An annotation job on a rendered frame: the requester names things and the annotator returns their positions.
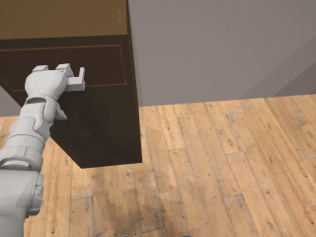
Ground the robot left upper arm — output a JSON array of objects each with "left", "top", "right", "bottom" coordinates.
[{"left": 0, "top": 169, "right": 44, "bottom": 237}]

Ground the robot left forearm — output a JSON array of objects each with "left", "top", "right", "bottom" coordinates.
[{"left": 0, "top": 94, "right": 57, "bottom": 173}]

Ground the drawer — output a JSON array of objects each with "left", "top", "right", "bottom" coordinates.
[{"left": 0, "top": 43, "right": 125, "bottom": 90}]

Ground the handle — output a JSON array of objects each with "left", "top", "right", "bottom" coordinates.
[{"left": 63, "top": 67, "right": 86, "bottom": 92}]

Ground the cabinet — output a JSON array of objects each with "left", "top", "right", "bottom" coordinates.
[{"left": 0, "top": 0, "right": 142, "bottom": 169}]

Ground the robot left hand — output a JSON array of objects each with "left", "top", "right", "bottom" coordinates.
[{"left": 25, "top": 63, "right": 74, "bottom": 120}]

